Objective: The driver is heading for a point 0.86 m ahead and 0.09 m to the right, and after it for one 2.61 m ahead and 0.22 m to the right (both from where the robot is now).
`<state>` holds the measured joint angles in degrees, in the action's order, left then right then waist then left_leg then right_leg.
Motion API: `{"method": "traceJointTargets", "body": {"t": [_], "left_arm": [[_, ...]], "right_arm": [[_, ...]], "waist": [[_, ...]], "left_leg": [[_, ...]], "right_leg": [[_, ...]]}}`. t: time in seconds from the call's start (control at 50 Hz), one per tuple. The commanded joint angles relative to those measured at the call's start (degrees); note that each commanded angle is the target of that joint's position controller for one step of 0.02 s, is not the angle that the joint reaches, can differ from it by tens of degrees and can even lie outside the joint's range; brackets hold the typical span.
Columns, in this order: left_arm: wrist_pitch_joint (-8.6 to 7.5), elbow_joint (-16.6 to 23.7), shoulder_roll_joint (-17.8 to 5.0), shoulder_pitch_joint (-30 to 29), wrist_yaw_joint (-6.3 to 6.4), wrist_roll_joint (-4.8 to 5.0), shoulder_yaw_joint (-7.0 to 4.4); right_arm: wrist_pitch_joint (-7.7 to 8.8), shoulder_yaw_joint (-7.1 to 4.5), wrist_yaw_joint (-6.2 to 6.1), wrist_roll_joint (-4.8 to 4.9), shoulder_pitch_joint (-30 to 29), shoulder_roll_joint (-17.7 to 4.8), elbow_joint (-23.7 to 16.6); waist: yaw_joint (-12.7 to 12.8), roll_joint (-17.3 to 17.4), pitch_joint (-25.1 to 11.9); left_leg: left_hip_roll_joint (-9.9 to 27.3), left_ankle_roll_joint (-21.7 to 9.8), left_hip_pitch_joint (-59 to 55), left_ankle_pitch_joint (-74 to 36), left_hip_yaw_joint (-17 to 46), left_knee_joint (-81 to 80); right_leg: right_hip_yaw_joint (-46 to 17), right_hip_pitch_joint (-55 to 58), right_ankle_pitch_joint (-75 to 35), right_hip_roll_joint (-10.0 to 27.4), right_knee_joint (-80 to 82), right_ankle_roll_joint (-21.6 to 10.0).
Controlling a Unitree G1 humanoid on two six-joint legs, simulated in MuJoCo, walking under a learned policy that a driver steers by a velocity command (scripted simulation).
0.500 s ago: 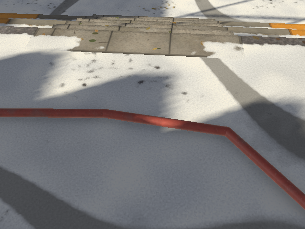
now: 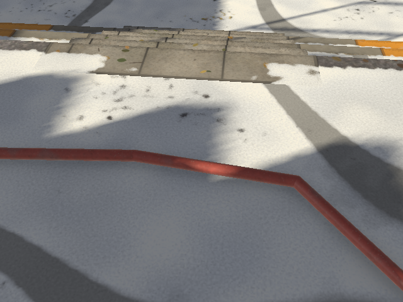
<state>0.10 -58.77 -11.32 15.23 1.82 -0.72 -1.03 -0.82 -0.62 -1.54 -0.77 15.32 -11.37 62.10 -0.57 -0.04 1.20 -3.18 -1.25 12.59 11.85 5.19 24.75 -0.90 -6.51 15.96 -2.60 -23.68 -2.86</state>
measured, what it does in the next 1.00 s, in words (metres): walks ahead: right foot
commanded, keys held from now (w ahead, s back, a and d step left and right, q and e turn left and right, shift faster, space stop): w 0.48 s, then w+e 0.52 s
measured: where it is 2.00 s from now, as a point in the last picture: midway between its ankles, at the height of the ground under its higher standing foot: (223, 235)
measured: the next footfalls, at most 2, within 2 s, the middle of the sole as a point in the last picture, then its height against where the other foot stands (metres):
right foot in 0.70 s outside the picture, level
left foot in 1.26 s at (199, 234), level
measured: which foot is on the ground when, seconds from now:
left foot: down 0.00-0.68, up 0.70-1.00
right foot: down 0.00-0.22, up 0.24-0.68, down 0.70-1.00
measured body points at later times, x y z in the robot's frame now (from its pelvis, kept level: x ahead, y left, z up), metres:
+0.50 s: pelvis +0.16 +0.05 +0.00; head +0.18 +0.06 +0.45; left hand +0.28 +0.29 -0.14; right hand +0.07 -0.17 -0.14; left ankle +0.06 +0.12 -0.74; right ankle +0.25 -0.08 -0.68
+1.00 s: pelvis +0.44 +0.00 +0.00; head +0.46 -0.02 +0.45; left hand +0.46 +0.26 -0.13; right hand +0.55 -0.27 -0.12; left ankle +0.60 +0.16 -0.67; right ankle +0.40 -0.03 -0.74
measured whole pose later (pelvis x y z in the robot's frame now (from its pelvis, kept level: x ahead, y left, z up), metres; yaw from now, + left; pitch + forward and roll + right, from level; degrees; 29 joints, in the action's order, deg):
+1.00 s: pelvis +0.44 +0.00 +0.00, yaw -13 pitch +1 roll +0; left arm -3.5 -56.8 -12.8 22.5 -0.2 0.0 -3.7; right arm 2.4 -2.2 0.7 -2.6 4.1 -13.3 48.5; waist 3.0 1.4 2.8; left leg 6.6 1.8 37.6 7.9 2.9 51.7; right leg -3.3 -6.0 10.4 -9.2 -16.6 -8.5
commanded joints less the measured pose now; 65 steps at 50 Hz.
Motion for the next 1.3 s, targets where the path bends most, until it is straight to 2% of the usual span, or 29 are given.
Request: {"method": "traceJointTargets", "body": {"t": [0.02,0.04,0.08,0.16,0.2,0.22,0.24,0.26,0.28,0.3,0.42,0.56,0.62,0.66,0.68,0.7,0.72,0.74,0.76,0.78,0.82,0.86,0.98,1.14,1.2,1.24,1.26,1.28,1.3], "left_arm": [[0.13,0.4,-8.6,5.7,-0.06,0.01,-2.16],[0.00,-0.2,-9.3,6.5,0.02,-0.03,-2.60],[-0.81,-0.2,-8.9,6.3,-0.17,-0.35,-2.93],[-2.43,-0.3,-8.9,5.0,-0.97,-0.10,-3.41],[-2.69,0.5,-8.1,3.2,-1.10,-0.03,-3.31],[-3.27,1.7,-5.6,1.7,-1.39,-0.32,-2.55],[-3.86,4.1,-1.5,1.7,-2.01,0.07,-1.53],[-3.64,4.9,-6.7,-1.0,-2.16,-1.47,-2.75],[-3.75,5.0,-6.3,-2.5,-2.74,-1.35,-2.76],[-4.10,4.2,-4.7,-1.8,-3.29,-0.85,-2.36],[-2.82,5.0,-3.9,-5.2,-3.99,-1.35,-2.43],[-2.51,11.1,-2.1,-18.9,-4.05,-0.27,-0.93],[-2.81,11.1,-3.8,-15.8,-3.53,-0.28,-1.53],[-3.43,7.8,-5.7,-5.0,-2.98,-0.36,-2.73],[-3.76,4.9,-6.7,3.2,-2.67,-0.64,-3.54],[-3.78,3.3,-10.4,10.8,-2.15,-1.71,-4.83],[-3.31,3.8,-15.4,11.4,-2.11,-2.27,-6.00],[-2.70,3.8,-14.3,7.6,-2.75,0.27,-5.91],[-2.69,5.1,-12.2,2.2,-2.70,0.48,-5.36],[-2.99,5.3,-9.4,0.2,-2.75,0.31,-4.70],[-3.75,5.2,-6.7,-1.0,-2.14,0.20,-3.75],[-4.68,4.8,-7.6,1.1,-1.95,0.56,-3.75],[-4.24,4.8,-9.4,9.0,-1.80,0.77,-4.13],[-3.99,4.0,-8.3,16.9,-0.59,-0.16,-3.37],[-4.39,4.7,-10.1,14.1,-0.06,-0.52,-3.52],[-4.89,4.9,-11.4,12.1,-0.56,-0.48,-3.67],[-5.30,5.7,-10.6,11.2,-1.00,-0.06,-3.38],[-5.49,7.1,-5.1,16.8,-1.34,1.72,-2.23],[-5.06,5.8,-7.8,19.5,-1.05,1.69,-2.84]], "right_arm": [[0.48,-1.03,0.50,-0.59,-1.9,-5.2,-2.9],[0.90,-0.66,0.96,-0.99,-2.7,-3.5,-3.6],[2.07,-0.80,1.50,-1.29,-3.7,-3.8,-4.8],[4.19,-1.23,2.39,-0.38,-1.8,-3.5,-5.4],[4.76,-1.88,2.06,-0.08,8.3,-3.5,-1.8],[5.25,-2.89,1.42,-0.70,15.0,-6.8,-0.1],[5.16,-4.47,1.19,-0.56,22.4,-13.4,1.1],[4.49,-3.95,1.17,-0.61,19.9,-11.0,1.5],[4.60,-3.27,1.43,-0.81,13.4,-8.7,-1.1],[5.03,-2.93,1.58,-0.79,9.7,-7.6,-2.5],[6.66,-1.36,0.90,0.07,14.5,-4.7,-0.3],[6.92,-0.97,0.36,-0.43,15.6,-5.3,0.4],[7.25,-1.19,-0.16,-0.50,14.0,-6.2,0.5],[6.78,-1.69,-0.57,-0.91,12.6,-7.6,0.1],[6.35,-1.91,-0.57,-0.75,11.8,-8.3,-0.3],[6.30,-1.69,-0.30,-0.56,11.6,-7.8,-1.8],[6.45,-0.97,0.97,0.32,16.0,-1.8,-3.8],[6.81,-2.12,1.32,-0.46,10.9,-6.5,-5.3],[7.49,-2.40,1.58,-0.31,4.7,-7.8,-8.0],[8.06,-2.44,1.57,-0.36,2.3,-7.9,-8.8],[6.69,-2.36,1.53,-1.37,2.3,-6.3,-9.5],[4.82,-2.21,1.77,-1.97,2.7,-4.8,-10.3],[3.22,-2.26,2.30,-1.74,-12.5,-5.7,-16.9],[3.87,-0.89,3.33,-1.09,-24.3,-5.1,-22.3],[4.69,-1.24,3.14,-0.79,-20.0,-6.7,-22.1],[5.53,-2.54,1.95,-0.58,-7.3,-9.4,-18.4],[6.17,-3.32,1.05,-1.39,1.5,-11.5,-16.7],[6.12,-4.81,0.50,-2.96,8.9,-17.5,-16.2],[4.92,-5.23,1.30,-1.63,8.8,-16.1,-14.7]], "waist": [[2.5,-5.9,6.1],[2.6,-8.4,8.0],[2.2,-6.9,9.7],[-0.2,-6.1,8.6],[-4.4,-3.3,6.5],[-7.1,5.1,4.7],[-8.2,19.4,1.3],[-5.9,11.6,4.8],[-3.1,4.9,7.5],[-1.4,2.9,7.2],[-0.2,4.0,4.4],[-2.0,5.5,7.2],[0.6,5.4,5.1],[5.2,5.7,-1.1],[8.6,4.7,-5.0],[11.2,1.1,-9.4],[6.5,-11.6,-13.7],[6.2,-6.4,-13.1],[4.5,-3.9,-4.9],[3.1,1.2,-1.5],[-0.7,2.4,0.2],[-1.8,1.2,-0.4],[2.7,-1.6,2.6],[7.5,-4.2,2.4],[4.1,-5.2,1.5],[-1.7,-4.4,-4.7],[-5.8,-3.0,-10.0],[-5.0,8.4,-19.6],[-3.9,12.4,-21.6]], "left_leg": [[0.0,-2.8,10.0,16.6,-0.9,5.5],[0.1,-2.5,12.2,12.6,-4.4,10.7],[3.4,-2.5,15.0,10.4,-5.2,17.1],[3.2,-3.3,6.4,8.3,-8.3,8.4],[0.3,-3.4,-11.5,5.1,-9.0,-0.1],[8.1,-4.7,-19.4,12.4,2.9,-7.3],[22.5,-10.6,-25.3,27.6,28.8,-17.6],[24.9,-12.8,-19.3,29.7,32.9,-18.2],[22.8,-12.0,-15.0,27.2,27.1,-17.4],[20.2,-10.7,-12.8,20.9,21.7,-18.0],[14.5,-9.2,-15.4,-15.3,4.9,-16.8],[13.4,-8.5,-12.7,-28.0,-4.0,-18.3],[15.2,-7.1,-16.4,-46.0,-7.7,-12.4],[15.4,-6.0,-18.7,-58.1,-10.0,2.5],[14.4,-5.1,-15.6,-54.6,-11.5,13.9],[12.6,-4.3,-4.5,-38.2,-12.5,30.0],[0.2,-1.8,17.5,11.4,-12.1,53.6],[0.5,-2.8,25.2,13.8,-2.5,58.9],[4.1,-3.3,28.5,8.1,-1.6,56.4],[6.2,-3.2,26.0,4.4,-1.9,52.2],[8.2,-1.5,19.4,4.0,-1.6,45.8],[8.4,0.2,17.6,5.1,-2.4,41.1],[8.3,4.1,25.8,-7.3,-5.0,25.3],[4.9,2.0,26.9,-11.5,-7.3,11.3],[2.9,-1.2,17.1,-7.6,-7.2,5.0],[0.3,-3.8,0.9,-6.5,-8.2,0.8],[6.1,-6.0,-12.9,-6.4,-2.9,0.8],[22.7,-12.3,-30.9,-5.0,19.4,2.2],[28.3,-16.9,-31.9,-1.8,37.1,-5.9]], "right_leg": [[-16.1,-4.2,29.8,11.4,13.1,-6.9],[-20.8,-3.9,31.9,15.7,16.0,-9.1],[-23.6,-4.2,27.0,19.4,18.1,-11.2],[-14.9,-6.0,15.6,15.3,13.7,-9.1],[-9.5,-15.8,12.3,10.8,5.3,-7.0],[-3.4,-22.2,8.2,6.3,-8.2,-5.0],[5.1,-33.0,13.5,-1.3,-26.2,-2.6],[1.0,-35.9,15.4,1.2,-36.0,-3.5],[-1.1,-36.4,9.6,4.2,-39.0,-4.1],[-1.4,-34.6,4.5,5.7,-38.7,-3.9],[3.2,-35.0,-4.8,6.7,-34.8,0.2],[8.1,-28.2,-12.4,3.7,-14.2,-0.7],[8.9,-21.0,-10.7,0.9,-11.0,-4.6],[9.5,-11.2,-7.2,-2.4,-9.8,-7.0],[9.1,-1.6,-8.3,-3.1,-6.0,-8.3],[-2.5,10.6,-1.0,5.4,-4.6,-11.2],[-35.1,23.7,2.6,21.8,1.6,-21.0],[-44.3,22.3,7.1,21.7,9.1,-21.8],[-35.3,14.9,5.6,20.5,10.1,-19.8],[-29.5,7.7,-2.0,18.5,11.4,-17.8],[-21.2,-1.7,-14.3,13.5,11.9,-14.8],[-17.5,-4.3,-19.5,11.6,12.0,-14.5],[-16.4,-2.6,-20.3,8.5,14.0,-10.5],[-15.7,10.8,-34.5,9.2,9.2,-8.2],[-15.2,11.5,-44.4,10.7,5.2,-6.9],[-12.9,10.3,-55.5,8.8,-7.7,-5.2],[-11.7,2.4,-45.4,7.0,-19.0,-4.5],[-7.1,-13.0,-17.7,0.3,-38.7,-2.1],[-4.4,-22.8,13.3,-4.9,-49.9,-1.6]]}}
